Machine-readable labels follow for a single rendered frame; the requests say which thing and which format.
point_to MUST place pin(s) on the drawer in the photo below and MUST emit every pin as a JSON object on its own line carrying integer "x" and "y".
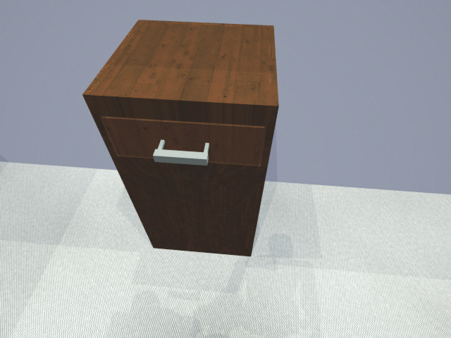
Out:
{"x": 227, "y": 143}

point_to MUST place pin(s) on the handle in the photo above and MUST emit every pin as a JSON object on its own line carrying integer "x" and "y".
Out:
{"x": 181, "y": 157}

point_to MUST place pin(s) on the cabinet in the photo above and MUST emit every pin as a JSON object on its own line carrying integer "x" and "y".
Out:
{"x": 193, "y": 72}

